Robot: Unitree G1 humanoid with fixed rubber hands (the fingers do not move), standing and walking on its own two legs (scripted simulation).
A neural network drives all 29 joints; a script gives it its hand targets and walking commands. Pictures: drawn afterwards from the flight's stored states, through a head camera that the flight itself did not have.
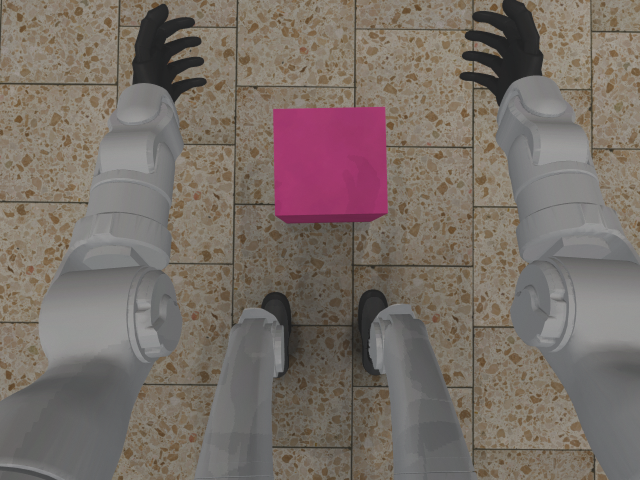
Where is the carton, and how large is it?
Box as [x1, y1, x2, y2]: [273, 107, 387, 222]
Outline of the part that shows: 384,107 273,109 275,215 285,222 370,221 386,213 387,197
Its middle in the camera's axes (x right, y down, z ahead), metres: +0.02 -0.14 +0.84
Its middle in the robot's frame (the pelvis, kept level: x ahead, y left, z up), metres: +0.51 -0.01 -0.51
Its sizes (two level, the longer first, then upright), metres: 0.210 0.200 0.250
